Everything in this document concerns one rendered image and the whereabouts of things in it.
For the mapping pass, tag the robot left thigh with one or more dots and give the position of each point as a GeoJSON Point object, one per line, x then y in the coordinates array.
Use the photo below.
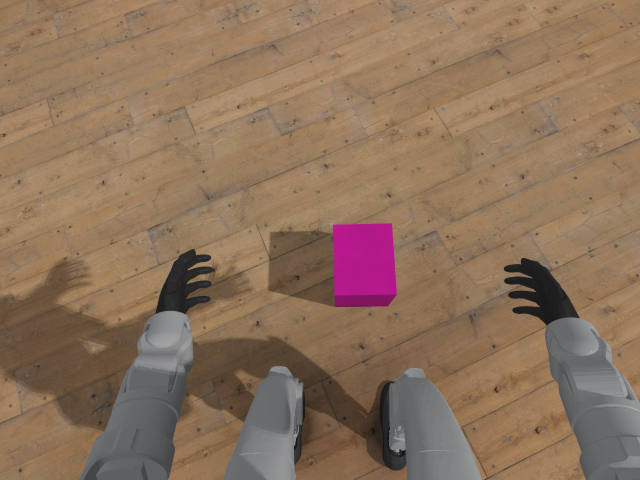
{"type": "Point", "coordinates": [265, 448]}

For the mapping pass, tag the right robot hand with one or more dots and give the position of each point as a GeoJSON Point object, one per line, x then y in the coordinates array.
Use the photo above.
{"type": "Point", "coordinates": [552, 299]}

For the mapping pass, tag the robot right foot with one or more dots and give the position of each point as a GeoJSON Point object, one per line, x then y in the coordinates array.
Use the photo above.
{"type": "Point", "coordinates": [394, 459]}

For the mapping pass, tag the carton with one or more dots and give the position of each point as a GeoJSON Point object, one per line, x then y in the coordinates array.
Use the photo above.
{"type": "Point", "coordinates": [364, 265]}

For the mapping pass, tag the robot right forearm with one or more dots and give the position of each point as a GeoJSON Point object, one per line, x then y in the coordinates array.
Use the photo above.
{"type": "Point", "coordinates": [601, 406]}

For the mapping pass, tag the robot left forearm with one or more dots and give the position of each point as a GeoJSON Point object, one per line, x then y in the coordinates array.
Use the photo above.
{"type": "Point", "coordinates": [137, 442]}

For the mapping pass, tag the left robot hand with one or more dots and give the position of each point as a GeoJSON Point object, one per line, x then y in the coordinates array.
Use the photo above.
{"type": "Point", "coordinates": [175, 290]}

